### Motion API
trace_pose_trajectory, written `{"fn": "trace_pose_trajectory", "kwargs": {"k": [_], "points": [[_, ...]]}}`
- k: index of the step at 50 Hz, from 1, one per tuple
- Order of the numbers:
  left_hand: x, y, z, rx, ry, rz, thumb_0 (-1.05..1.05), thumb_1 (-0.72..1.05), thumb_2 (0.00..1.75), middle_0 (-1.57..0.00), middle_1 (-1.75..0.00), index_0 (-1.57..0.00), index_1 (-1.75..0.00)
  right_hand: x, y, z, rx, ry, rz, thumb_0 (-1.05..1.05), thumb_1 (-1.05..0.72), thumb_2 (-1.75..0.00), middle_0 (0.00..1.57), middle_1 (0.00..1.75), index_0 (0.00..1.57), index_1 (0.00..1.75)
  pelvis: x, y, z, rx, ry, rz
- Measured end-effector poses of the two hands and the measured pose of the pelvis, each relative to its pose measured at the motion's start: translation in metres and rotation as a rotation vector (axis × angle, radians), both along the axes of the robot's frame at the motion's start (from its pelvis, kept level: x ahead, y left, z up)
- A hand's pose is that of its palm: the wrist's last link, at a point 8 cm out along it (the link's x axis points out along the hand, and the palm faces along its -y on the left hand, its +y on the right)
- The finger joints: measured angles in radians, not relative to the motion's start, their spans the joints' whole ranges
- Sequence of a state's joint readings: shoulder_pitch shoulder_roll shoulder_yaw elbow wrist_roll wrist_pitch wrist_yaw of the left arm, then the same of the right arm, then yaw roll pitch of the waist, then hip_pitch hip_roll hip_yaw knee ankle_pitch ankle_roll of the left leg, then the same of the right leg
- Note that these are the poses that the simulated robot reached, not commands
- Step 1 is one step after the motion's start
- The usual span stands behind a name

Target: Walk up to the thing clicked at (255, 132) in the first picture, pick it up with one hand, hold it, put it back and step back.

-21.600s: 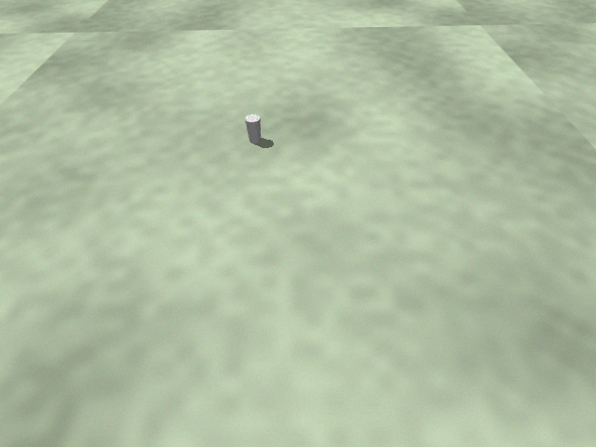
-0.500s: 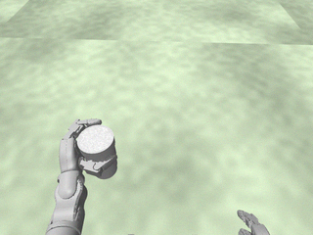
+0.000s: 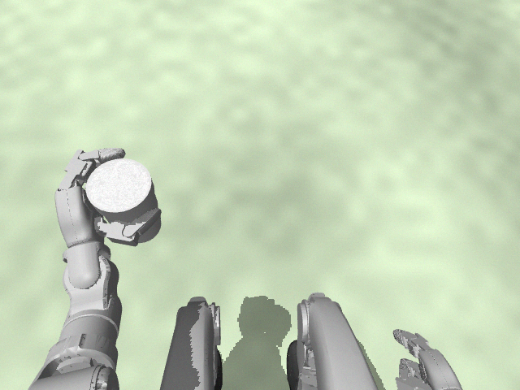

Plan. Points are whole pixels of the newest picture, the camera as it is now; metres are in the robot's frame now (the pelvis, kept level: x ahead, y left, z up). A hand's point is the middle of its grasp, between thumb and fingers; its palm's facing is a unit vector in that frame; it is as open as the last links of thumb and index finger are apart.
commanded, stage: crouch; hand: left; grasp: from the side
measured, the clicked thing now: (131, 207) +0.40 +0.21 -0.05
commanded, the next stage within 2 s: lower in 1.24 s
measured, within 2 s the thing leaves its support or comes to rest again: neither
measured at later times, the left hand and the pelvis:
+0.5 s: hand (144, 234) +0.41 +0.24 -0.22, palm faces +0.30 -0.95 -0.05, open 11.3 cm; pelvis -0.04 +0.00 -0.17, yaw -3 degrees
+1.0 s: hand (152, 238) +0.43 +0.25 -0.32, palm faces +0.26 -0.97 -0.02, open 11.3 cm; pelvis -0.05 +0.01 -0.24, yaw -7 degrees
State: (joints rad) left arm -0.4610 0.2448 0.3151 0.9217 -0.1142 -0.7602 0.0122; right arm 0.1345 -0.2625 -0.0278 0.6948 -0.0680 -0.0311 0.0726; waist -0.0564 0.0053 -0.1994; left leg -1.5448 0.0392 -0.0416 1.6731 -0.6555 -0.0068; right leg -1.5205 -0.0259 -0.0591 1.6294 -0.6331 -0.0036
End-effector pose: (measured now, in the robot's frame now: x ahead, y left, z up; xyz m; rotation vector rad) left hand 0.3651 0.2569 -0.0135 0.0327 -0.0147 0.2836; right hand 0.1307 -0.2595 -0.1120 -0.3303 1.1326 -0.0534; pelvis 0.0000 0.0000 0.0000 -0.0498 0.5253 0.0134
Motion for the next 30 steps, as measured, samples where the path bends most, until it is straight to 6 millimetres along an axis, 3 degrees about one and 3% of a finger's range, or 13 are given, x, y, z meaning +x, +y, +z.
{"fn": "trace_pose_trajectory", "kwargs": {"k": [7, 16, 22, 30], "points": [[0.002, 0.004, -0.069, 0.01, 0.039, -0.009, 0.02, -0.48, 1.06, -0.72, -0.97, -0.61, -0.98, -0.022, 0.006, -0.064, 0.021, 0.088, 0.011, 0.01, -0.92, -0.91, 0.2, 0.3, 0.2, 0.3, -0.013, 0.0, -0.052, -0.005, 0.054, -0.009], [0.001, 0.015, -0.149, -0.004, 0.028, 0.038, 0.02, -0.48, 1.06, -0.72, -0.97, -0.61, -0.97, -0.049, -0.001, -0.126, -0.019, 0.145, 0.031, 0.01, -0.92, -0.91, 0.2, 0.3, 0.2, 0.3, -0.032, -0.001, -0.12, -0.017, 0.063, -0.017], [0.006, 0.021, -0.192, 0.019, 0.04, 0.009, 0.02, -0.48, 1.06, -0.72, -0.97, -0.61, -0.97, -0.068, -0.007, -0.159, -0.049, 0.181, 0.034, 0.01, -0.93, -0.91, 0.2, 0.3, 0.2, 0.3, -0.042, -0.001, -0.157, -0.024, 0.044, -0.024], [0.015, 0.028, -0.231, -0.009, 0.041, 0.022, 0.02, -0.48, 1.06, -0.72, -0.97, -0.61, -0.97, -0.093, -0.01, -0.186, -0.08, 0.233, 0.03, 0.01, -0.93, -0.91, 0.2, 0.3, 0.2, 0.3, -0.048, 0.001, -0.193, -0.042, 0.01, -0.035]]}}
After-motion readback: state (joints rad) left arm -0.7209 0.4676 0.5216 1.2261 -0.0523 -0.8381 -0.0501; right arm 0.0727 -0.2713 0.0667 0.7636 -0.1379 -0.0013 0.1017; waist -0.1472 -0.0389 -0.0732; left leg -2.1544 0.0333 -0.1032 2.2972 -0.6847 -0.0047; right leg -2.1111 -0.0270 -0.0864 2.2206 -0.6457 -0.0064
